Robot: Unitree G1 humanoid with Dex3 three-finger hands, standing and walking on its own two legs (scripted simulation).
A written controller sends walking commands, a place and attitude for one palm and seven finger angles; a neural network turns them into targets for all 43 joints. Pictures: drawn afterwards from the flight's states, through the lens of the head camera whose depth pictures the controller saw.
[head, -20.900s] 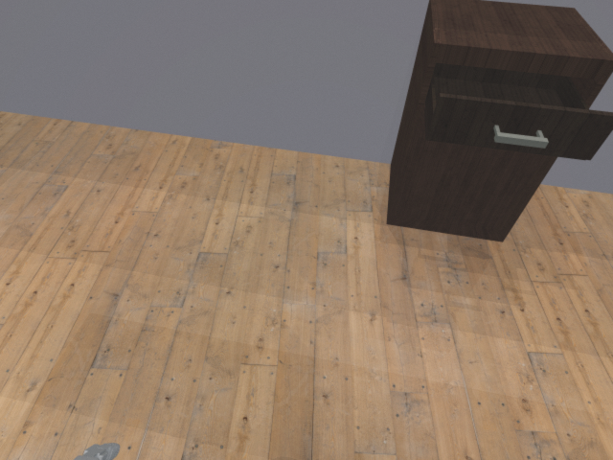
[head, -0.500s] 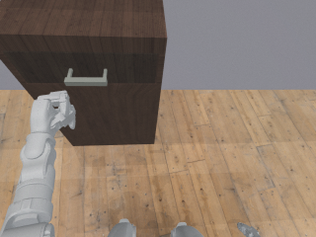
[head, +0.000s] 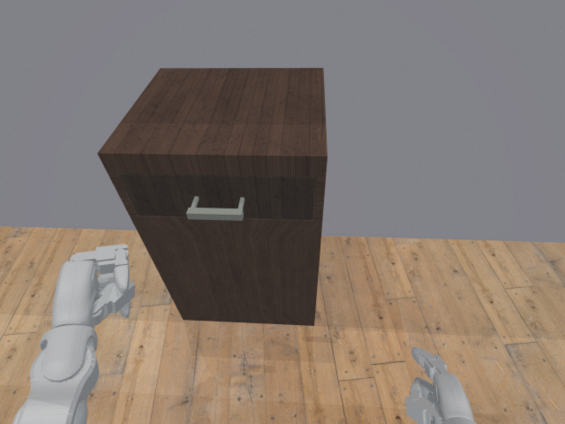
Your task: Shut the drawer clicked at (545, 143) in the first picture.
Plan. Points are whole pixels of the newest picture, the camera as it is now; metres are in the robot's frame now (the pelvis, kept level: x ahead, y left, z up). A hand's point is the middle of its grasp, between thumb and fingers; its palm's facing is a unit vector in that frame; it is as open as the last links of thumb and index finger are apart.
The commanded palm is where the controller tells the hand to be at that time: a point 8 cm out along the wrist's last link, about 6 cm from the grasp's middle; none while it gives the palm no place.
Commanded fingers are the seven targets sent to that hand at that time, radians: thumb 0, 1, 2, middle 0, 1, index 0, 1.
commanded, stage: draw the hand back to the body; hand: left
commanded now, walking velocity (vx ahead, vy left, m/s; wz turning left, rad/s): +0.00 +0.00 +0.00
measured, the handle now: (217, 207) +0.60 +0.22 -0.10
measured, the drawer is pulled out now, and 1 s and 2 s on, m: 0.00 0.00 0.00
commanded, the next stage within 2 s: step back with the hand held close in 0.48 s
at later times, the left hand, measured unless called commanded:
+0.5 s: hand (60, 339) +0.16 +0.23 +0.16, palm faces +0.42 -0.82 -0.39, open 3.3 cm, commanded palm +0.11 +0.27 +0.18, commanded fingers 0.00 0.90 0.90 -1.40 -1.60 -1.40 -1.60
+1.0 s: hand (49, 345) +0.16 +0.24 +0.16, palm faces +0.30 -0.81 -0.51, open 3.3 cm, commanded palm +0.10 +0.29 +0.18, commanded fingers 0.00 0.90 0.90 -1.40 -1.60 -1.40 -1.60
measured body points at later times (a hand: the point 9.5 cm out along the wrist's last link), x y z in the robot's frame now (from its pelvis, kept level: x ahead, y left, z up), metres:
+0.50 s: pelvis -0.01 -0.01 +0.01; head -0.04 -0.05 +0.45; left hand +0.13 +0.27 +0.18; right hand +0.18 -0.23 -0.08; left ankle -0.01 +0.10 -0.74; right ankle -0.03 -0.11 -0.74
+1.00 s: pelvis -0.04 +0.01 +0.01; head -0.01 -0.01 +0.45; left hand +0.14 +0.29 +0.18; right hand +0.13 -0.24 -0.09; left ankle -0.01 +0.10 -0.74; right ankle -0.03 -0.11 -0.74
